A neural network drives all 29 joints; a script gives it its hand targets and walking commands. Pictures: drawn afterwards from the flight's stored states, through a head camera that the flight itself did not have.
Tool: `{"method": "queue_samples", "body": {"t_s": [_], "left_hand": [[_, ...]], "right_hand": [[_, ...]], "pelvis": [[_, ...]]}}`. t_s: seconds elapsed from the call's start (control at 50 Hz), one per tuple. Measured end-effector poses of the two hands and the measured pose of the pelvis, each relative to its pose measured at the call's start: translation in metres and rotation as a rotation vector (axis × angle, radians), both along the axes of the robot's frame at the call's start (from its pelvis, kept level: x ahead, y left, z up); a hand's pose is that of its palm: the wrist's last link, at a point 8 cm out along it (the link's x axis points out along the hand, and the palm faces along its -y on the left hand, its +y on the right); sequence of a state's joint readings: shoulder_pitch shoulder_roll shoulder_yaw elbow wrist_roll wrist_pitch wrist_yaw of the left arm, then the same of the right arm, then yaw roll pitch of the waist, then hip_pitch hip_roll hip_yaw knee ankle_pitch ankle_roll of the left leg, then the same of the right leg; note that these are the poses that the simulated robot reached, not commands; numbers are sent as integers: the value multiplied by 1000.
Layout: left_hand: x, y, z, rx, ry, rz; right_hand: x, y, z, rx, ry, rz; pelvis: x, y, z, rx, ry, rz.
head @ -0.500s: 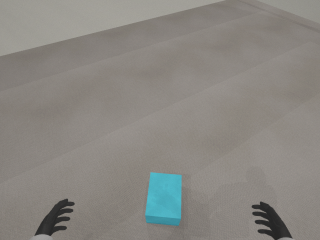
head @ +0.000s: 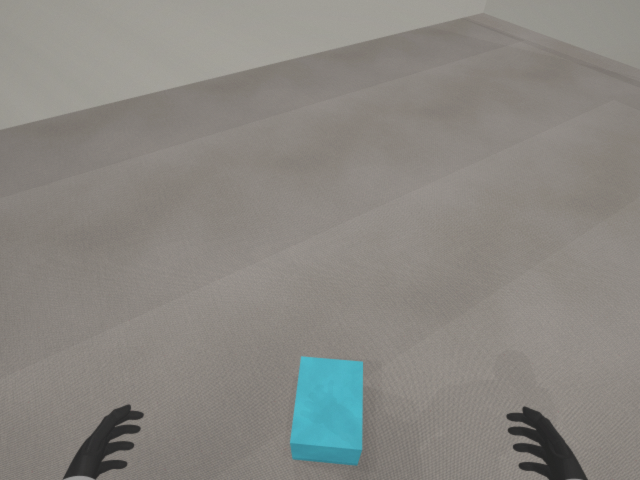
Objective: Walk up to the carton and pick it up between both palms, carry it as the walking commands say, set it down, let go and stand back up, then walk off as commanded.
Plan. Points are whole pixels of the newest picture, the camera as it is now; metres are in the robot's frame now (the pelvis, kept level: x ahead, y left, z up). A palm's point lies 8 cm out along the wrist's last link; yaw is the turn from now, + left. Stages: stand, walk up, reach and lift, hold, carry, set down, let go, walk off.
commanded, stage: stand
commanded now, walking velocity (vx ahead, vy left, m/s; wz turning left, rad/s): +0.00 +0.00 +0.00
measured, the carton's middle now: (328, 409) +0.46 -0.01 -0.69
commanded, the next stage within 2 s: walk off in 0.98 s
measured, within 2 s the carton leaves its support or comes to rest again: neither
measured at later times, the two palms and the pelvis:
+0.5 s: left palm out of the picture +0.14 +0.29 -0.05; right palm out of the picture +0.14 -0.28 -0.05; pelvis -0.02 +0.00 +0.00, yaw +0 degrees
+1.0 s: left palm out of the picture +0.13 +0.30 -0.05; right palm out of the picture +0.13 -0.28 -0.05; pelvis -0.03 +0.00 +0.00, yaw +0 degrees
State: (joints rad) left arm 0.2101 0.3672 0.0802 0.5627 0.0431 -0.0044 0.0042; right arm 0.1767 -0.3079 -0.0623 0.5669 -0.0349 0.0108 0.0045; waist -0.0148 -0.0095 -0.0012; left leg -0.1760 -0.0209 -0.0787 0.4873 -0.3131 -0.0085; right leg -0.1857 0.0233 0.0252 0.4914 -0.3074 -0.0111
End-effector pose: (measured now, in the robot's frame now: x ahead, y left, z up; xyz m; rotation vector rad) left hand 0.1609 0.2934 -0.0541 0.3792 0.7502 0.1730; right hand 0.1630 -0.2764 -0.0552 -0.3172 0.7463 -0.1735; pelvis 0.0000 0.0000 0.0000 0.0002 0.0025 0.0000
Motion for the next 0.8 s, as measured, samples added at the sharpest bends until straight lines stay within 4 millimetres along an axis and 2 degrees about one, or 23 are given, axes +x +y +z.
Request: {"method": "queue_samples", "body": {"t_s": [0.44,0.8], "left_hand": [[-17,0,6,7,-32,-3],[-25,3,7,13,-34,-4]], "right_hand": [[-18,-3,2,-4,-22,1],[-26,-7,2,-14,-16,-2]], "pelvis": [[-17,0,0,0,-23,0],[-22,0,1,1,-30,-1]]}}
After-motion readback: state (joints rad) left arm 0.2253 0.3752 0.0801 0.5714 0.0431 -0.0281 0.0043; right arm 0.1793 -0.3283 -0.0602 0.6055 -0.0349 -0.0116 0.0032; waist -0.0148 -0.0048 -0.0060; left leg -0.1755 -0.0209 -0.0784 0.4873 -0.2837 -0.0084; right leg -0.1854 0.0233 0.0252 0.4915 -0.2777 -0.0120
